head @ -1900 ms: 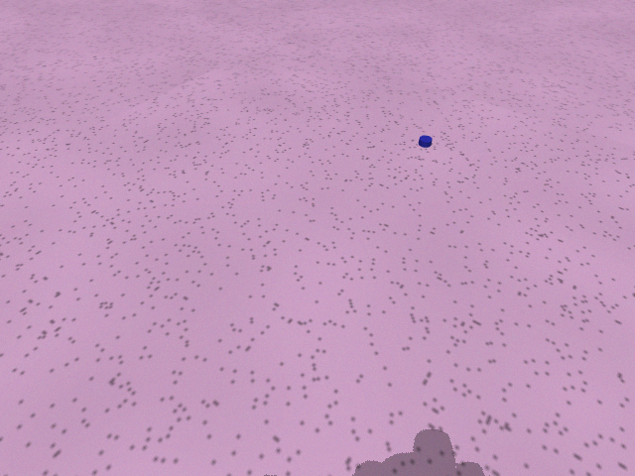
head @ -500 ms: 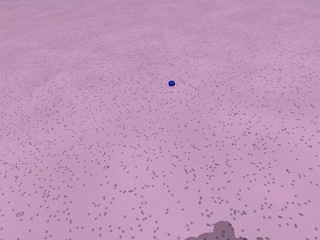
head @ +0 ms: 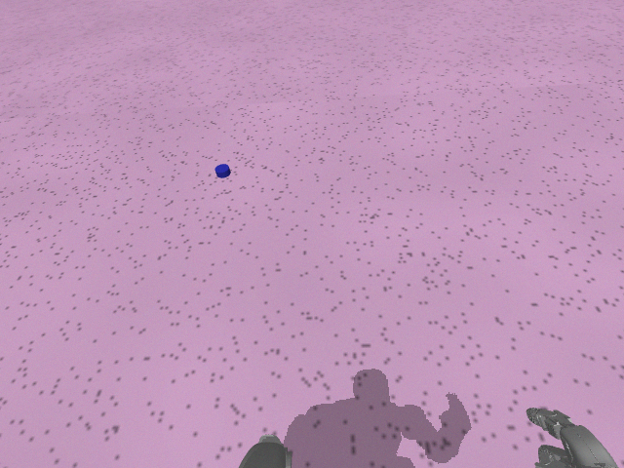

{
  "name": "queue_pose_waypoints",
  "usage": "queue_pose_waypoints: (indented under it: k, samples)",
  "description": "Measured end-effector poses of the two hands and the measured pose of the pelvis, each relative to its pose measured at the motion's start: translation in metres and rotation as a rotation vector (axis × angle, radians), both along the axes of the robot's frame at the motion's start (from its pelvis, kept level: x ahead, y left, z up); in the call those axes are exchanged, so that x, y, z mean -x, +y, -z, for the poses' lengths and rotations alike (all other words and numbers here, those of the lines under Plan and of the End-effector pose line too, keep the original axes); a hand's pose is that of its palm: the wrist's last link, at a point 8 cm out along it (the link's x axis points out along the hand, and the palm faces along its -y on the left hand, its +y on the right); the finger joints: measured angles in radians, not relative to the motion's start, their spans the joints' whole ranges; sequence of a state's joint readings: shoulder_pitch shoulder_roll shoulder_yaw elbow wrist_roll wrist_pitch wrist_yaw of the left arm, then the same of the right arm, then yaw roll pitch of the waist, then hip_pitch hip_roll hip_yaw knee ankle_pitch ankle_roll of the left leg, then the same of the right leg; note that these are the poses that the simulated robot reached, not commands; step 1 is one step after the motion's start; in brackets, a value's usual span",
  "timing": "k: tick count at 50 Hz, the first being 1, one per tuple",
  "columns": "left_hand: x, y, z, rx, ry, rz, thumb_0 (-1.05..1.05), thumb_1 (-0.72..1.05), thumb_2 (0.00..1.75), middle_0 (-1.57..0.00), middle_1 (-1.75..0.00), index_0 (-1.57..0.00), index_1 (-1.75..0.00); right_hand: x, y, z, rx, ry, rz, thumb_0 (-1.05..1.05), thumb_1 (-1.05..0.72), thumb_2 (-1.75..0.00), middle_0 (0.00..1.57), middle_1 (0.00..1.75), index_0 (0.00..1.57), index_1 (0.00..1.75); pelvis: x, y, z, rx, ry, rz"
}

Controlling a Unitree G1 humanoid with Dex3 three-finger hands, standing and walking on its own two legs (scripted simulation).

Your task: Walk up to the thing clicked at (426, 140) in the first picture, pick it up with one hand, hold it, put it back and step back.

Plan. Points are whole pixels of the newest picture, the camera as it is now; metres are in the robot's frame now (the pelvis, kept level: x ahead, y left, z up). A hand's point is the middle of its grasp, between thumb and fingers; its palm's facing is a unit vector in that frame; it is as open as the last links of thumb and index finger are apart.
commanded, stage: walk up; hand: left
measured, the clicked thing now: (222, 171) +1.62 +0.62 -0.75
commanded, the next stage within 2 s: none
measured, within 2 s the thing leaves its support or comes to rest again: neither
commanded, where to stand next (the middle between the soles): +1.30 +0.93 m, yaw -73 degrees
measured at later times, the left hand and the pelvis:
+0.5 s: hand (166, 245) +0.57 +0.36 -0.11, palm faces -0.31 -0.80 -0.52, open 7.4 cm; pelvis +0.33 +0.13 -0.02, yaw -17 degrees
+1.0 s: hand (129, 179) +0.84 +0.56 -0.15, palm faces -0.43 -0.66 -0.61, open 7.4 cm; pelvis +0.62 +0.29 -0.03, yaw -31 degrees
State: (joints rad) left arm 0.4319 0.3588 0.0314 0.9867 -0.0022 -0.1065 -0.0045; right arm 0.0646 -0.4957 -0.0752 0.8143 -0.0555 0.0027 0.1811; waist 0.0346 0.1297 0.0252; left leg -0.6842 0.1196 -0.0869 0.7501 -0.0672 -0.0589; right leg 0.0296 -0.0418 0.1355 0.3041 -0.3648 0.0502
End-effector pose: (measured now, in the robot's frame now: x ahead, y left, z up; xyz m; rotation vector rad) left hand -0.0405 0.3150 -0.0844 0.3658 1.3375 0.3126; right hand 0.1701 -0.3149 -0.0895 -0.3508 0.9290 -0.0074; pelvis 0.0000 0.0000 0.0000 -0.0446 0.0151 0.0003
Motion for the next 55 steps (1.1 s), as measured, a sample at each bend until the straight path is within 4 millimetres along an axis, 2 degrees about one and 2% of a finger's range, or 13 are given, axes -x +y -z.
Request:
queue_pose_waypoints:
  k: [4, 7, 12, 16, 20, 23, 26, 29, 36, 39, 42, 47, 55]
  samples:
    - [-0.108, 0.074, 0.026, -0.058, -0.013, 0.115, 0.01, 0.89, 0.9, -0.21, -0.31, -0.21, -0.3, -0.025, 0.018, 0.008, 0.071, 0.002, 0.12, 0.01, -0.91, -0.9, 0.21, 0.3, 0.2, 0.3, -0.06, 0.043, 0.025, -0.011, 0.007, 0.038]
    - [-0.202, 0.103, 0.028, -0.088, -0.084, 0.203, 0.01, 0.9, 0.9, -0.21, -0.3, -0.2, -0.3, -0.015, 0.038, 0.005, 0.09, 0.034, 0.217, 0.01, -0.91, -0.9, 0.2, 0.3, 0.2, 0.3, -0.09, 0.064, 0.022, -0.025, -0.013, 0.077]
    - [-0.344, 0.106, -0.006, -0.04, -0.216, 0.354, 0.01, 0.9, 0.9, -0.2, -0.3, -0.2, -0.3, 0.009, 0.067, -0.014, 0.08, 0.143, 0.39, 0.01, -0.91, -0.9, 0.21, 0.3, 0.2, 0.3, -0.149, 0.091, -0.007, -0.022, -0.011, 0.147]
    - [-0.439, 0.107, -0.023, -0.039, -0.261, 0.451, 0.0, 0.9, 0.9, -0.2, -0.3, -0.2, -0.3, 0.011, 0.085, -0.014, 0.077, 0.169, 0.498, 0.01, -0.91, -0.9, 0.21, 0.3, 0.2, 0.3, -0.203, 0.108, -0.011, -0.041, -0.025, 0.199]
    - [-0.522, 0.099, -0.028, -0.041, -0.284, 0.515, 0.0, 0.9, 0.9, -0.2, -0.3, -0.2, -0.3, -0.005, 0.105, 0.004, 0.051, 0.21, 0.571, 0.01, -0.91, -0.9, 0.21, 0.3, 0.2, 0.3, -0.258, 0.122, -0.004, -0.058, -0.032, 0.251]
    - [-0.58, 0.088, -0.024, -0.035, -0.309, 0.56, 0.0, 0.9, 0.9, -0.2, -0.3, -0.2, -0.3, -0.033, 0.12, 0.026, 0.021, 0.231, 0.601, 0.01, -0.91, -0.9, 0.21, 0.3, 0.2, 0.3, -0.301, 0.127, 0.008, -0.054, -0.032, 0.279]
    - [-0.622, 0.084, -0.014, -0.04, -0.364, 0.554, 0.0, 0.9, 0.9, -0.2, -0.3, -0.2, -0.3, -0.078, 0.132, 0.05, -0.005, 0.244, 0.601, 0.01, -0.91, -0.9, 0.21, 0.3, 0.2, 0.3, -0.341, 0.13, 0.023, -0.022, -0.044, 0.31]
    - [-0.635, 0.096, -0.006, -0.055, -0.372, 0.51, 0.0, 0.9, 0.9, -0.21, -0.3, -0.2, -0.3, -0.142, 0.147, 0.055, -0.026, 0.217, 0.544, 0.02, -0.91, -0.9, 0.2, 0.3, 0.2, 0.3, -0.372, 0.136, 0.026, 0.011, -0.051, 0.31]
    - [-0.646, 0.151, -0.007, -0.087, -0.201, 0.48, 0.0, 0.89, 0.9, -0.21, -0.3, -0.2, -0.3, -0.301, 0.156, 0.019, -0.02, -0.028, 0.441, 0.02, -0.91, -0.9, 0.21, 0.3, 0.2, 0.3, -0.453, 0.176, 0.011, 0.011, -0.071, 0.386]
    - [-0.674, 0.183, -0.008, -0.104, -0.136, 0.516, 0.0, 0.89, 0.89, -0.21, -0.31, -0.21, -0.3, -0.35, 0.161, 0.008, 0.007, -0.096, 0.45, 0.01, -0.91, -0.9, 0.21, 0.3, 0.2, 0.3, -0.491, 0.203, 0.012, 0.005, -0.057, 0.426]
    - [-0.721, 0.222, -0.003, -0.131, -0.118, 0.544, 0.01, 0.89, 0.89, -0.22, -0.31, -0.21, -0.3, -0.385, 0.175, 0.006, 0.047, -0.101, 0.48, 0.01, -0.91, -0.9, 0.21, 0.3, 0.2, 0.3, -0.534, 0.233, 0.021, 0.014, -0.037, 0.454]
    - [-0.833, 0.282, 0.022, -0.202, -0.123, 0.598, 0.01, 0.89, 0.9, -0.21, -0.31, -0.21, -0.3, -0.405, 0.226, 0.018, 0.104, -0.031, 0.573, 0.01, -0.91, -0.9, 0.2, 0.3, 0.2, 0.3, -0.594, 0.276, 0.043, -0.007, -0.04, 0.504]
    - [-0.968, 0.251, 0.005, -0.11, -0.173, 0.747, 0.01, 0.9, 0.9, -0.2, -0.3, -0.2, -0.3, -0.362, 0.323, 0.01, 0.035, 0.216, 0.804, 0.01, -0.91, -0.9, 0.21, 0.3, 0.2, 0.3, -0.664, 0.307, 0.008, -0.026, -0.017, 0.58]
